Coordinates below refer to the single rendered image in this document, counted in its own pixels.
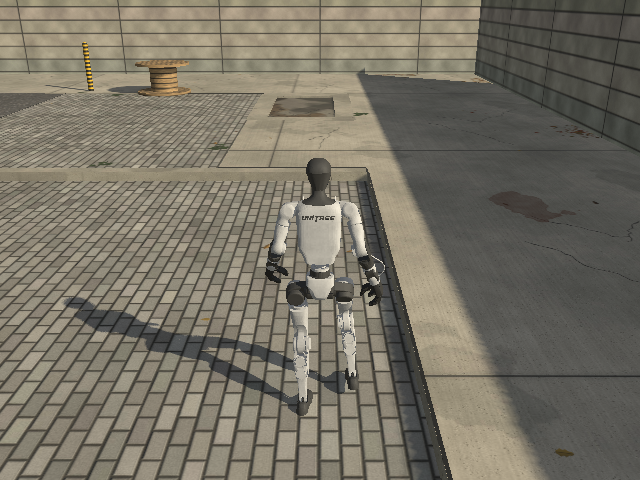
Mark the left robot upper arm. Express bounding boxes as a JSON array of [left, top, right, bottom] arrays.
[[271, 201, 299, 255]]

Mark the right robot upper arm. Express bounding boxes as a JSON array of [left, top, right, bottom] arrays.
[[339, 201, 368, 258]]

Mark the robot right shin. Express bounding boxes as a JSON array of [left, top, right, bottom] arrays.
[[341, 313, 356, 377]]

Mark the right robot hand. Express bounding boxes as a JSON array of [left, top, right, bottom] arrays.
[[360, 280, 383, 306]]

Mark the left robot forearm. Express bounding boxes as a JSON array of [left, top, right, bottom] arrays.
[[266, 239, 282, 271]]

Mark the right robot forearm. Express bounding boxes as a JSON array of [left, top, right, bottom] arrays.
[[358, 242, 380, 286]]

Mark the left robot thigh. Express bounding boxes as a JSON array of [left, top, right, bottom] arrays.
[[286, 280, 311, 354]]

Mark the left robot hand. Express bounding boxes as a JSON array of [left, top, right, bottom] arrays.
[[265, 266, 289, 283]]

